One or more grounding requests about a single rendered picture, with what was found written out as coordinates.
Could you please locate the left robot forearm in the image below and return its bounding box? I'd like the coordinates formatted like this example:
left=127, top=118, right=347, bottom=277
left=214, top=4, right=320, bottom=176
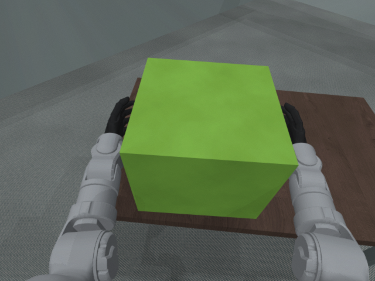
left=49, top=133, right=124, bottom=274

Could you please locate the right robot upper arm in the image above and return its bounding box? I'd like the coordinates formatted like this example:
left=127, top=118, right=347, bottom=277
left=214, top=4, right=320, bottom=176
left=291, top=232, right=368, bottom=281

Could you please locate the carton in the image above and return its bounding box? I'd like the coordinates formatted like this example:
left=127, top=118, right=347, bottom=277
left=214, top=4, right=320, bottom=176
left=120, top=58, right=299, bottom=219

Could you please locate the left robot upper arm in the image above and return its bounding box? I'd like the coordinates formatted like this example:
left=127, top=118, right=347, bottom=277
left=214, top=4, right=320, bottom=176
left=26, top=230, right=119, bottom=281

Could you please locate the right robot forearm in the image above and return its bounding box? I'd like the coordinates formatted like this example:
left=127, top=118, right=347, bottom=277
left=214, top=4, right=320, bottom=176
left=289, top=143, right=369, bottom=281

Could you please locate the right robot hand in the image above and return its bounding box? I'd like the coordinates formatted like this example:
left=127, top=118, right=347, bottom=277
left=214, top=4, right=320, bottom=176
left=281, top=102, right=307, bottom=144

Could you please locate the left robot hand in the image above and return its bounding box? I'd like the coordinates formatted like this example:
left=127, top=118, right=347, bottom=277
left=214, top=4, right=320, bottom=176
left=105, top=97, right=135, bottom=137

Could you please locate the table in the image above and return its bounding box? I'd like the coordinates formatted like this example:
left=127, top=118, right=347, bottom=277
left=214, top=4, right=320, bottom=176
left=115, top=78, right=375, bottom=266

